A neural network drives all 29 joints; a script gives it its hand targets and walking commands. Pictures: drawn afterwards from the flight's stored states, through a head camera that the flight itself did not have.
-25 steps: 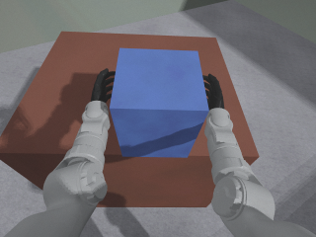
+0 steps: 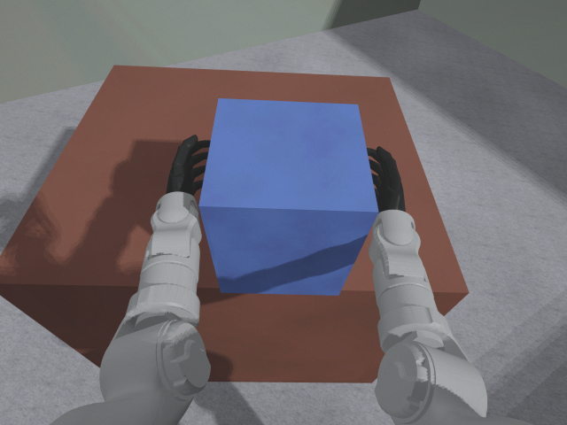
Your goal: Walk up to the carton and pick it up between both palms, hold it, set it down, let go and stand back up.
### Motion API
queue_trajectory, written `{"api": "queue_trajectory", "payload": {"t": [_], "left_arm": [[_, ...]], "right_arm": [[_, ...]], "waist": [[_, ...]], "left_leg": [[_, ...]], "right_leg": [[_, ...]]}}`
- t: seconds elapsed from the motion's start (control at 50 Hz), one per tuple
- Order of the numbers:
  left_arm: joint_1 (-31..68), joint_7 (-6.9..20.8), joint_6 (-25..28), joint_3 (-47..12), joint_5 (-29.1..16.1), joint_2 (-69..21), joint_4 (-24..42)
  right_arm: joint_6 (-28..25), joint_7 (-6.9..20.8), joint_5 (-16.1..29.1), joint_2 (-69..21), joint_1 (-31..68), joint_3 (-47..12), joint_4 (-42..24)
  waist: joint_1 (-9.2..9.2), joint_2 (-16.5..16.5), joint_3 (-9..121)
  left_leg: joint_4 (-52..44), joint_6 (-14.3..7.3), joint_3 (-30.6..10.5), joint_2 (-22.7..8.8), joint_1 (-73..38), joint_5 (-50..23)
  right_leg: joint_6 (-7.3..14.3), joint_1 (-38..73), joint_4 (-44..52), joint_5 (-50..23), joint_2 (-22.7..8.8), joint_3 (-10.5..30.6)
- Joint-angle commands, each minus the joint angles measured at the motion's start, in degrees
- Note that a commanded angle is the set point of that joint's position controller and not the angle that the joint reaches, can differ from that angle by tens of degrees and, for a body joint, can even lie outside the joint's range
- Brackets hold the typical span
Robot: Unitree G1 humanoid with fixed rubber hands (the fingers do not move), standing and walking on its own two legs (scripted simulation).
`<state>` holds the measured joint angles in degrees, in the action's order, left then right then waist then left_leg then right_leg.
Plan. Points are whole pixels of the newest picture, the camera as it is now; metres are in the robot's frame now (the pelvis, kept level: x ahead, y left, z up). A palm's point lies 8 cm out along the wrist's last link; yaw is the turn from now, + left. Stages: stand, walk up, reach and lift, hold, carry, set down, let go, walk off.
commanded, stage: reach and lift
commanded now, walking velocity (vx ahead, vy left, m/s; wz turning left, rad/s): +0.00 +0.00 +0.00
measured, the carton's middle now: (284, 205) +0.43 +0.00 +0.05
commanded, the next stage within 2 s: none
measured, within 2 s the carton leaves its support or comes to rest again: leaves its support in 0.90 s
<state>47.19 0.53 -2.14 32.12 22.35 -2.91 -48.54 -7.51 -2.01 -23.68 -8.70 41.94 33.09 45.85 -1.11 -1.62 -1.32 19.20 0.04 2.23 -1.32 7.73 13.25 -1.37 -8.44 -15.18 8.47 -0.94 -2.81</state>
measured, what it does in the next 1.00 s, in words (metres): stands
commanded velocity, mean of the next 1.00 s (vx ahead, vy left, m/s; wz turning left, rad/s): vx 0.00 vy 0.00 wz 0.00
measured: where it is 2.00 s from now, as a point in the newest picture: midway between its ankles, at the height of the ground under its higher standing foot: outside the picture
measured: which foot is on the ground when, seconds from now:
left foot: down 0.00-1.00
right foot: down 0.00-1.00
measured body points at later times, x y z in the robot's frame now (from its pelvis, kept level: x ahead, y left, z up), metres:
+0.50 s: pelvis +0.00 +0.00 +0.00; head +0.03 +0.02 +0.45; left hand +0.43 +0.15 +0.10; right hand +0.41 -0.15 +0.10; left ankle -0.04 +0.11 -0.75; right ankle -0.01 -0.13 -0.75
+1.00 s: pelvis +0.00 +0.00 +0.00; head +0.02 +0.02 +0.45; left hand +0.42 +0.16 +0.10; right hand +0.41 -0.14 +0.10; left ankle -0.04 +0.11 -0.75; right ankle -0.01 -0.13 -0.75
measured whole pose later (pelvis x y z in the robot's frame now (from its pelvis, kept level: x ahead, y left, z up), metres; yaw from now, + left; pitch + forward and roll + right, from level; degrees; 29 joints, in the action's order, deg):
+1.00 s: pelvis +0.00 +0.00 +0.00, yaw +1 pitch +3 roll -1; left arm 44.1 -1.3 -2.2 27.9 20.7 -3.1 -46.3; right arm -13.2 -3.9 -19.5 -6.0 40.4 28.8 51.1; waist -1.9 -2.0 1.6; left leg 18.6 0.2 1.0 -1.3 9.8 12.3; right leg -1.0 -9.3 -13.3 7.3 -1.0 -4.3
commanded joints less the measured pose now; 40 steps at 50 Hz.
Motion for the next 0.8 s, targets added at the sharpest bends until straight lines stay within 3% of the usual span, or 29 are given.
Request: {"api": "queue_trajectory", "payload": {"t": [0.0,0.3,0.78], "left_arm": [[24.89,7.46,1.09,-14.99,0.09,-24.86,-0.79],[24.14,7.24,-0.24,-15.41,0.56,-25.23,-0.18],[22.45,6.55,-1.46,-19.17,-1.07,-27.54,1.74]], "right_arm": [[-2.88,6.93,-1.66,-24.78,26.88,-16.88,0.42],[-3.00,7.05,-1.03,-23.69,26.32,-16.43,1.74],[-4.84,5.64,1.92,-24.08,27.39,-20.60,2.10]], "waist": [[0.68,2.15,25.40],[0.26,2.77,24.76],[-0.46,2.81,27.59]], "left_leg": [[0.56,3.36,5.70,2.13,-1.52,-28.65],[0.14,3.43,5.53,1.76,-2.80,-27.70],[0.62,3.40,4.43,1.40,-1.94,-30.61]], "right_leg": [[-2.17,16.98,-4.55,-27.40,2.43,-4.02],[-1.36,14.87,-3.30,-24.40,2.49,-4.56],[-0.58,16.75,-4.03,-31.02,2.15,-4.54]]}}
